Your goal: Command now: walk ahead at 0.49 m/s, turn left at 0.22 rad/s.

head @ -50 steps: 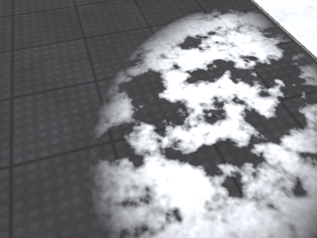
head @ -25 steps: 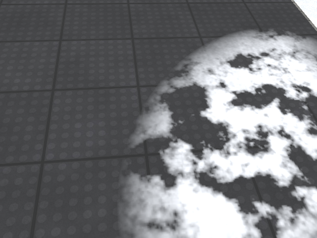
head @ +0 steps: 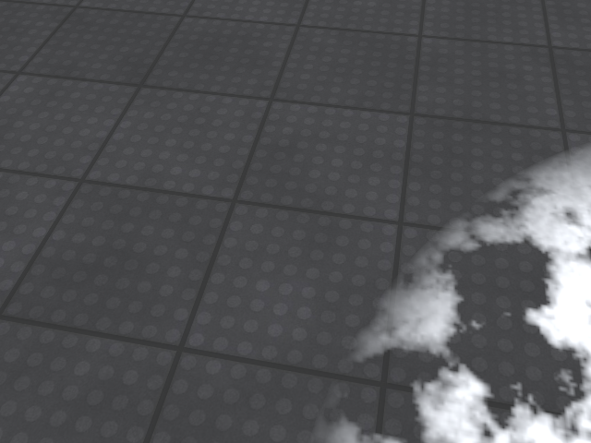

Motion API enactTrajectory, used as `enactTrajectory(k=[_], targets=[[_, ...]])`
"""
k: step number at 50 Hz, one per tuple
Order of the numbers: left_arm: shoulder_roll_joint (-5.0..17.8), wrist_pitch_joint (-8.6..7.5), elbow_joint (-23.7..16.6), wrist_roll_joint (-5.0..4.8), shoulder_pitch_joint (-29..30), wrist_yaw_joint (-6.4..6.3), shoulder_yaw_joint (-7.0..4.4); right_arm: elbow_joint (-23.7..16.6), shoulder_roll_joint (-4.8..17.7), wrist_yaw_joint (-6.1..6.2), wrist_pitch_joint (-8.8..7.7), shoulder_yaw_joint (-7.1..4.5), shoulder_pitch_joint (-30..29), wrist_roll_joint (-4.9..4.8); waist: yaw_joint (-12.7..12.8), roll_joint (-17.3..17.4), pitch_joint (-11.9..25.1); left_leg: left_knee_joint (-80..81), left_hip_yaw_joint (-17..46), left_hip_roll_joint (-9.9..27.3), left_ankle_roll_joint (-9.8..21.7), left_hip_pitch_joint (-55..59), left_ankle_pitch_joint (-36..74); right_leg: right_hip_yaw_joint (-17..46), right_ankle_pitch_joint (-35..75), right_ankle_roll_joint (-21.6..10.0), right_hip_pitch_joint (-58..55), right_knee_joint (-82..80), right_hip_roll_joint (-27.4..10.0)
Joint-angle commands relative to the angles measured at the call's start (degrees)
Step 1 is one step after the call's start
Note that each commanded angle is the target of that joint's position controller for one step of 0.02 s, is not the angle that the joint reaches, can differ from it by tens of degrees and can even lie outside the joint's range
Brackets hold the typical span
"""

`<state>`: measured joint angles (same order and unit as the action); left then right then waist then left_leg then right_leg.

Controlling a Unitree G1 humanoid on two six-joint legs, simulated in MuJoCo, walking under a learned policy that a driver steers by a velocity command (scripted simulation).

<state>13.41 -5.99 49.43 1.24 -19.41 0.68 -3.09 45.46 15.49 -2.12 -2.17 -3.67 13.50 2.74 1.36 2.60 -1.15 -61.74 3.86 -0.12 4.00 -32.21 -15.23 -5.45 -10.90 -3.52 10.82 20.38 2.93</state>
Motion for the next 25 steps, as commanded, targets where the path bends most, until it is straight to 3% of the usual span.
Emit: enactTrajectory(k=[1,5,9,11,12,13,14,15,16,17,18,20,22,25], targets=[[4.48,-1.36,-1.55,-0.36,-0.97,0.34,-0.49,-3.44,0.37,-0.76,-0.17,0.67,-0.57,0.17,-2.04,-5.92,-1.14,5.79,-0.61,3.24,-0.98,-5.76,5.8,12.61,11.4,-8.52,-2.01,-12.76,-15.53],[5.51,-0.81,0.42,-0.78,-4.52,0.43,-0.48,-5.91,-1.22,-1.37,-0.69,2.19,-10.48,-0.59,0.32,-6.49,-2.01,20.04,-6.11,3.36,-1.68,-0.31,13.02,7.06,16.29,-6.76,-1.16,-12.51,-12.91],[7.29,0.02,2.82,-0.48,-8.77,0.0,-0.6,-7.22,0.22,-0.69,-0.95,2.14,-15.23,-0.89,1.66,-6.87,-2.77,26.64,-7.83,2.15,-0.38,1.82,9.6,7.84,21.12,-6.49,-7.77,-9.56,-15.73],[7.84,0.68,3.8,-0.4,-9.25,-0.37,-0.62,-6.67,0.78,-0.17,-1.26,1.85,-13.66,-0.57,0.55,-7.41,-2.06,29.93,-8.75,0.24,1.19,6.06,5.53,7.33,29.5,-5.93,-10.63,-4.66,-16.3],[8.14,1.02,4.27,-0.58,-9.16,-0.51,-0.61,-4.97,1.24,0.19,-1.62,1.44,-8.99,-0.27,-1.76,-6.91,0.21,33.29,-9.53,-1.57,2.25,12.7,5.45,5.94,36.28,-5.18,-10.9,1.66,-15.37],[7.52,1.27,4.52,-0.76,-9.41,-0.62,-0.32,-1.76,2.95,0.76,-2.26,0.58,-0.44,0.37,-5.08,-5.1,5.1,35.4,-8.97,-2.13,3.88,24.54,6.2,3.68,37.0,-4.02,-7.53,11.86,-13.06],[6.04,1.18,2.46,-0.99,-7.65,-0.67,0.3,0.38,7.11,1.53,-2.75,-0.7,10.45,1.5,-9.75,-0.81,12.15,36.55,3.24,9.07,7.13,39.08,0.26,1.63,21.55,-2.61,3.14,27.22,-10.82],[-0.5,1.12,0.44,-2.46,-12.84,-0.25,1.75,1.24,12.68,2.04,-2.42,-2.08,13.84,1.33,-7.64,12.73,18.4,42.19,29.96,25.63,14.94,54.11,-2.36,-1.26,-16.85,-0.16,24.22,47.47,-1.38],[6.74,1.46,1.4,-0.81,-8.69,-0.76,-0.22,1.42,9.67,2.06,-1.66,-1.89,12.88,-1.18,-8.52,4.11,15.06,45.0,32.29,23.7,14.7,49.52,-2.91,5.41,-17.74,-0.85,29.85,52.35,-2.92],[6.54,1.21,-0.26,-0.76,-3.91,-0.47,-0.45,1.38,6.93,1.86,-1.78,-0.99,7.63,-1.59,-5.96,2.34,7.3,45.73,23.08,20.62,12.83,42.6,1.19,6.68,-12.23,-1.43,31.14,51.47,-5.6],[5.27,0.98,-0.41,-0.8,-2.17,-0.2,-0.16,1.33,4.22,1.48,-2.2,-0.36,4.47,-1.55,-4.22,0.51,4.12,47.64,17.35,18.0,11.02,35.67,7.3,6.92,-8.55,-1.28,28.46,48.19,-7.14],[3.43,2.35,0.8,0.4,-3.99,0.34,-0.03,2.15,1.67,1.56,-2.87,0.34,2.51,-1.89,-0.71,1.28,1.28,50.75,9.58,13.74,8.03,27.32,11.91,6.61,-6.33,-0.13,22.68,43.74,-8.71],[2.28,3.4,1.03,0.93,-3.69,0.96,0.03,3.71,1.8,1.6,-3.7,0.24,4.34,-2.01,0.21,1.08,0.65,52.19,7.04,12.97,8.88,25.48,17.38,5.69,-5.34,0.87,21.74,42.35,-8.48],[2.25,3.9,-0.91,1.09,3.09,1.54,-0.12,6.06,2.38,1.71,-4.11,0.16,7.44,-2.35,-0.1,0.69,-2.05,54.76,3.18,11.47,8.7,25.48,19.22,4.67,1.2,2.06,26.38,37.43,-9.52]])
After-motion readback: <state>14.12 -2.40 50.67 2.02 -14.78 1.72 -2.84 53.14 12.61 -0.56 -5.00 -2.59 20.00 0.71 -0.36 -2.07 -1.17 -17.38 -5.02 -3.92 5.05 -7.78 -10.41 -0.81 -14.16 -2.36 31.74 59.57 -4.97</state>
